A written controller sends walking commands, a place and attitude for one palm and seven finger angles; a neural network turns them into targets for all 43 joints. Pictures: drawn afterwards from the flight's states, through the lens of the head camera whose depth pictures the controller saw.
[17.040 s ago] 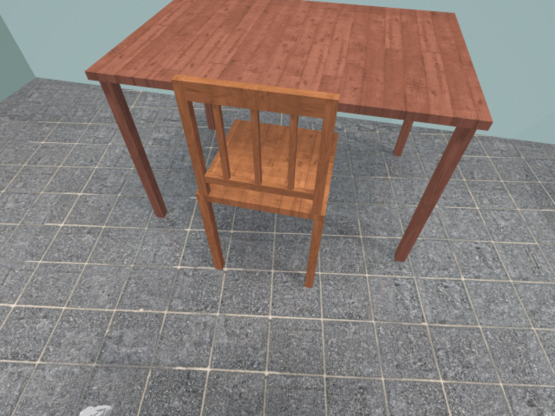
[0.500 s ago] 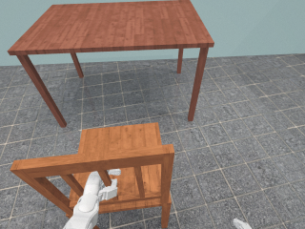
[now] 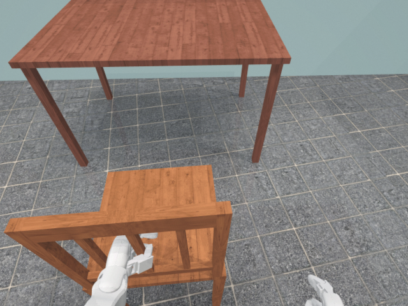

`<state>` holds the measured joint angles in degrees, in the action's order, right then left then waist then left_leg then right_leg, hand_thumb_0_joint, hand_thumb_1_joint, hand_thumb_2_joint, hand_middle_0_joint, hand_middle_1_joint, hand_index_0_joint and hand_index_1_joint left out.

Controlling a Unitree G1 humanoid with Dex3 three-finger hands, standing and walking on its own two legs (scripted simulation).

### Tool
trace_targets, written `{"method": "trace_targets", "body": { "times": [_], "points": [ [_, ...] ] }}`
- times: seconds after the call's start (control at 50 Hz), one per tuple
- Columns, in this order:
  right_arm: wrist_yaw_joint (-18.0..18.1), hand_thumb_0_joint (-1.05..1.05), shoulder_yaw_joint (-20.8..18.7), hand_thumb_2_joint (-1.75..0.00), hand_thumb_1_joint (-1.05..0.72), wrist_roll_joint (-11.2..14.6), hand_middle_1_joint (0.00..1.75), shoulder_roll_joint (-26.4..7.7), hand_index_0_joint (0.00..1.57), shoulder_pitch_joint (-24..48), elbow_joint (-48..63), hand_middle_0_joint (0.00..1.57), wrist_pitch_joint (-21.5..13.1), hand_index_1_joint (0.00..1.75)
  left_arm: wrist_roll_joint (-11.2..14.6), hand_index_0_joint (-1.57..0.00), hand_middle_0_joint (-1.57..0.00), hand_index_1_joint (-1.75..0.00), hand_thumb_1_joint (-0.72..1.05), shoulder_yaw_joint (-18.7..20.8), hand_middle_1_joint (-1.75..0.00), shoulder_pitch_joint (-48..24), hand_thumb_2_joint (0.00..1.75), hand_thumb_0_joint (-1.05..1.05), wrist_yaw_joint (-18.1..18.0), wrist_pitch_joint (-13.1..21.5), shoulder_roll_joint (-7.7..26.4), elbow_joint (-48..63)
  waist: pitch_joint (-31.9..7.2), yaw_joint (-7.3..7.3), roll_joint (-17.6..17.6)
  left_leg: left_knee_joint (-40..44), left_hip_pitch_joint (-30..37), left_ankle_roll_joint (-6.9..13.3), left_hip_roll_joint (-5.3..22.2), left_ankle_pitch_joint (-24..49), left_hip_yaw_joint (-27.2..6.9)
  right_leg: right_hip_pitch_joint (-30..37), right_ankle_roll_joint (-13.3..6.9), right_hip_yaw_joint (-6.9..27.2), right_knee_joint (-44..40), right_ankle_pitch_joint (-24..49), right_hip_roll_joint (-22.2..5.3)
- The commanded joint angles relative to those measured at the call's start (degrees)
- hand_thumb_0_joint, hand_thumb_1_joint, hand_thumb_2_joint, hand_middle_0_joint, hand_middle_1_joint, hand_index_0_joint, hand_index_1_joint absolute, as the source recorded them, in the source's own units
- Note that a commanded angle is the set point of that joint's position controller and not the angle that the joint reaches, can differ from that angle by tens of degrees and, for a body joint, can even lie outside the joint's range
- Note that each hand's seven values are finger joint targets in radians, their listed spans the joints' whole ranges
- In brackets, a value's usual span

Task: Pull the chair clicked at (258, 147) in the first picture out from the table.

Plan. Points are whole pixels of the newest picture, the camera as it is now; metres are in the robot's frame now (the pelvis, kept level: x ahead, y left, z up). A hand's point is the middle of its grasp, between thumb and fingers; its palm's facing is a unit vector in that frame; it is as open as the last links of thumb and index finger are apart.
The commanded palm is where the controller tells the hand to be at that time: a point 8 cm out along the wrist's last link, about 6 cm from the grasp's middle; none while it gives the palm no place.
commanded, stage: open the thumb and straighten the fingers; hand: left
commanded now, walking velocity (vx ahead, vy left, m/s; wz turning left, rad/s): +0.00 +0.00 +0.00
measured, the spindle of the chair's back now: (141, 252) +0.26 +0.16 -0.10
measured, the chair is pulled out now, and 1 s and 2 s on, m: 0.61 0.61 0.61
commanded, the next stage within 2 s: draw the fingers out of the gap in 0.70 s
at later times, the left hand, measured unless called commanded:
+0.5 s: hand (145, 255) +0.24 +0.14 -0.07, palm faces +0.01 -0.99 -0.16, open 14.9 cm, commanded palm +0.22 +0.19 -0.05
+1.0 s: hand (138, 273) +0.21 +0.15 -0.07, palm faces +0.03 -0.98 -0.18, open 17.4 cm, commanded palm +0.18 +0.20 -0.05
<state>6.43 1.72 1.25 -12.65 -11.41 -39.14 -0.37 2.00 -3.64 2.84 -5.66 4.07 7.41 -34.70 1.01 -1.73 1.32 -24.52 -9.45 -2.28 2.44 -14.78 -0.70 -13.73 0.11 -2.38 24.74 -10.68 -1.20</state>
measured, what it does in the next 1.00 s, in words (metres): stands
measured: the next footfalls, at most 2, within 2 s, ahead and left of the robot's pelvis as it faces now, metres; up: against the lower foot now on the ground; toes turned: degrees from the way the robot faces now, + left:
none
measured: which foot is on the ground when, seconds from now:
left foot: down 0.00-1.00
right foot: down 0.00-1.00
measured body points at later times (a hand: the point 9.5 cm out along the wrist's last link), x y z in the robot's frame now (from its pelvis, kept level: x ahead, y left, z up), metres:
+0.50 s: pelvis +0.01 +0.01 -0.03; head +0.04 -0.01 +0.41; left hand +0.24 +0.19 -0.06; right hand +0.18 -0.23 -0.12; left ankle -0.02 +0.15 -0.74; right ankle +0.03 -0.12 -0.74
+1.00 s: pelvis +0.03 +0.01 -0.05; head +0.06 +0.00 +0.40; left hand +0.20 +0.20 -0.06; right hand +0.19 -0.23 -0.13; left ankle -0.02 +0.15 -0.74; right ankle +0.03 -0.12 -0.74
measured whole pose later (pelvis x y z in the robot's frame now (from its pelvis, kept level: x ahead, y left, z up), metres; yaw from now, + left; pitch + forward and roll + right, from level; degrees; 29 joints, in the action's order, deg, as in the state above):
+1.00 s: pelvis +0.03 +0.01 -0.05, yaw +2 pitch +12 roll -1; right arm 5.9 0.6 1.5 -13.7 -16.0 -28.9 -7.9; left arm 1.8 -5.2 27.8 -4.3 -14.1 9.2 6.9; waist -9.0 -2.0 3.0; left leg -50.1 -33.0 -1.5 1.0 -28.8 -2.8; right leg -36.2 1.0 -3.6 49.3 -24.6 -3.2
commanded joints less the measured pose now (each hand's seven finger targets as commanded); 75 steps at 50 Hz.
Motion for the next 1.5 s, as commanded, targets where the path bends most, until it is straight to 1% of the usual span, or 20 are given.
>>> {"method": "trace_targets", "body": {
  "times": [0.0,0.06,0.14,0.16,0.18,0.22,0.26,0.42,0.46,0.5,0.54,0.66,0.76,0.78,0.86,0.94,1.04,1.2,1.34,1.48],
  "points": [
    [-2.36,0.00,-3.95,-0.90,-0.90,2.02,0.30,-7.68,0.20,4.33,9.87,0.20,-5.09,0.30,2.29,-0.50,-0.50,-1.45,0.54,2.62,-1.45,-9.37,0.73,0.00,1.65,1.68,5.54,18.80,-11.45,-0.55,-2.98,-1.05,-8.35,2.57,-0.52,3.64,1.78,1.19,-0.50,-0.31,1.71,3.97,-2.46],
    [-2.90,0.00,-4.01,-0.90,-0.90,1.58,0.30,-7.22,0.20,4.00,11.29,0.20,-7.68,0.30,1.54,-0.50,-0.50,-1.45,0.17,2.05,-1.45,-3.72,0.55,0.00,2.15,0.44,5.34,23.03,-12.94,0.18,0.22,-3.99,-10.78,2.58,-1.20,3.26,2.09,-0.86,-0.82,-0.35,4.57,3.31,-2.21],
    [-3.19,0.00,-4.19,-0.90,-0.90,1.37,0.30,-7.92,0.20,3.53,12.49,0.20,-8.93,0.30,1.71,-0.50,-0.50,-1.45,-0.31,3.48,-1.45,1.95,0.32,0.00,2.17,-3.55,5.98,24.10,-13.15,0.61,-2.74,-7.38,-15.07,2.53,-1.25,2.77,1.95,-3.52,-0.75,-0.71,7.98,3.50,-1.95],
    [-3.17,0.00,-3.98,-0.90,-0.90,1.32,0.30,-7.84,0.20,3.70,13.28,0.20,-9.22,0.30,1.66,-0.47,-0.47,-1.38,-0.43,2.22,-1.38,1.86,0.26,0.00,2.22,-4.31,4.52,26.12,-13.91,0.69,-1.67,-7.98,-15.69,2.52,-1.56,2.25,2.11,-4.42,-0.58,-0.83,8.75,2.68,-2.06],
    [-2.77,0.00,-4.12,-0.90,-0.90,1.29,0.30,-8.25,0.20,3.49,13.42,0.20,-9.40,0.30,1.55,-0.45,-0.45,-1.30,-0.55,4.95,-1.30,-3.68,0.20,0.00,1.74,-4.65,8.44,30.63,-15.56,0.19,-1.13,-8.51,-15.28,2.67,-1.55,2.26,1.87,-4.51,-0.41,-0.50,9.06,2.60,-2.19],
    [-2.24,0.00,-4.02,-0.90,-0.90,1.04,0.30,-7.70,0.20,2.94,14.05,0.20,-10.12,0.30,1.17,-0.40,-0.40,-1.16,-0.55,3.81,-1.16,0.82,0.20,0.00,1.56,-6.53,5.88,30.52,-16.21,0.76,-1.30,-9.56,-15.64,2.70,-1.64,3.65,2.03,-4.91,-0.41,-1.08,10.49,3.39,-1.99],
    [-2.05,0.00,-3.86,-0.90,-0.90,1.05,0.30,-7.97,0.20,2.29,14.18,0.20,-10.41,0.30,1.58,-0.35,-0.35,-1.01,-0.55,2.28,-1.01,1.28,0.20,0.00,1.52,-8.29,4.34,31.53,-15.79,-0.15,-3.81,-10.83,-16.14,2.80,-1.56,4.05,1.74,-6.47,-0.17,-1.51,11.15,4.19,-1.86],
    [-1.22,0.00,-3.80,-0.90,-0.90,0.54,0.30,-8.20,0.20,0.49,15.68,0.20,-11.95,0.30,1.07,-0.15,-0.15,-0.43,-0.55,1.10,-0.43,3.11,0.20,0.00,1.59,-11.04,4.17,39.56,-18.54,-0.31,-2.43,-15.00,-16.84,2.73,-1.86,6.81,0.85,-9.33,-0.20,-2.37,15.09,5.76,-1.97],
    [-1.04,0.00,-3.76,-0.90,-0.90,0.49,0.30,-8.51,0.20,0.08,15.67,0.20,-11.74,0.30,0.97,-0.10,-0.10,-0.29,-0.55,4.34,-0.29,7.16,0.20,0.00,1.29,-12.02,7.26,38.36,-16.89,0.23,-3.52,-15.68,-18.49,2.59,-1.79,6.82,0.75,-9.95,-0.29,-2.36,15.60,6.24,-1.96],
    [-0.97,0.00,-3.57,-0.90,-0.90,0.46,0.30,-8.43,0.20,-0.02,16.35,0.20,-11.53,0.30,0.53,-0.05,-0.05,-0.14,-0.55,2.60,-0.14,6.24,0.20,0.00,1.52,-12.40,6.02,40.55,-17.05,-0.22,-4.41,-16.39,-19.37,2.77,-1.98,6.34,0.75,-10.38,-0.14,-2.40,16.22,5.99,-1.99],
    [-0.75,0.00,-3.49,-0.90,-0.90,0.42,0.30,-8.39,0.20,0.04,16.62,0.20,-11.60,0.30,0.33,0.00,0.00,0.00,-0.55,2.27,0.00,5.26,0.20,0.00,1.45,-12.88,6.36,42.82,-17.14,-0.41,-0.93,-16.97,-19.10,2.79,-2.11,6.20,0.70,-11.23,-0.37,-2.25,16.41,5.34,-2.03],
    [-0.27,0.00,-3.29,-0.90,-0.90,0.29,0.30,-8.40,0.20,-0.90,16.93,0.20,-11.85,0.30,0.58,0.00,0.00,0.00,-0.55,0.99,0.00,7.31,0.20,0.00,1.31,-13.94,5.55,45.54,-19.37,-0.90,-2.14,-18.62,-18.34,2.84,-2.05,9.08,0.04,-11.30,-0.30,-2.89,17.79,7.96,-2.04],
    [-0.07,0.00,-3.09,-0.90,-0.90,0.29,0.30,-8.49,0.20,-0.80,17.16,0.20,-11.47,0.30,0.19,0.00,0.00,0.00,-0.55,0.27,0.00,8.42,0.20,0.00,1.25,-15.16,5.27,45.59,-17.96,-1.05,-2.33,-18.89,-19.66,2.85,-2.14,7.81,-0.05,-12.30,-0.19,-3.11,18.08,6.85,-2.02],
    [-0.12,0.00,-3.47,-0.90,-0.90,0.22,0.30,-7.96,0.20,-0.65,17.50,0.20,-11.28,0.30,0.26,0.00,0.00,0.00,-0.55,4.26,0.00,14.37,0.20,0.00,1.02,-15.56,7.70,43.75,-18.47,0.71,-3.11,-18.68,-20.78,2.71,-2.19,7.91,0.01,-10.90,-0.38,-3.21,18.42,6.92,-2.04],
    [-0.45,0.00,-3.63,-0.90,-0.90,0.48,0.30,-7.20,0.20,0.19,19.58,0.20,-10.82,0.30,0.02,0.00,0.00,0.00,-0.55,2.29,0.00,22.42,0.20,0.00,1.24,-15.73,6.49,50.99,-19.69,1.07,-1.84,-19.32,-20.97,2.62,-2.25,9.90,0.38,-9.75,-0.67,-2.95,18.98,9.49,-2.21],
    [0.06,0.00,-3.72,-0.90,-0.90,0.37,0.30,-7.00,0.20,-0.01,19.92,0.20,-10.89,0.30,-0.26,0.00,0.00,0.00,-0.55,0.39,0.00,24.16,0.20,0.00,1.00,-15.26,5.32,53.94,-16.06,-0.39,-2.11,-20.24,-22.61,2.93,-2.38,7.19,0.02,-12.96,-0.43,-3.12,18.80,6.62,-1.82],
    [0.68,0.00,-3.92,-0.90,-0.90,0.31,0.30,-6.98,0.20,-0.63,20.04,0.20,-12.05,0.30,-0.84,0.00,0.00,0.00,-0.55,-0.28,0.00,26.80,0.20,0.00,1.10,-13.15,6.16,58.69,-17.04,-0.67,-0.73,-21.47,-22.18,3.02,-2.57,7.03,-0.67,-14.91,-0.56,-3.41,19.91,4.48,-1.69],
    [0.84,0.00,-3.93,-0.90,-0.90,0.47,0.30,-6.07,0.20,0.63,21.04,0.20,-12.14,0.30,-1.57,0.00,0.00,0.00,-0.55,-1.67,0.00,35.41,0.20,0.00,1.69,-12.96,5.27,59.72,-15.70,0.09,-2.35,-22.17,-24.61,3.02,-2.82,4.04,-1.04,-16.31,-0.41,-3.80,20.89,0.90,-1.60],
    [1.08,0.00,-4.09,-0.90,-0.90,0.58,0.30,-5.55,0.20,1.28,22.36,0.20,-11.52,0.30,-2.10,0.00,0.00,0.00,-0.55,-1.37,0.00,40.93,0.20,0.00,1.65,-13.41,5.95,62.74,-15.26,0.93,-0.95,-22.74,-26.07,3.07,-2.97,3.02,-1.24,-16.71,-0.85,-3.50,21.21,-0.68,-1.47],
    [1.29,0.00,-4.06,-0.90,-0.90,0.74,0.30,-5.05,0.20,1.45,23.80,0.20,-11.27,0.30,-2.68,0.00,0.00,0.00,-0.55,-3.16,0.00,45.84,0.20,0.00,2.07,-12.82,4.83,65.13,-13.61,0.75,-2.28,-23.55,-27.76,3.26,-3.06,-0.32,-1.24,-18.94,-0.62,-3.59,21.62,-4.43,-1.25]
  ]
}}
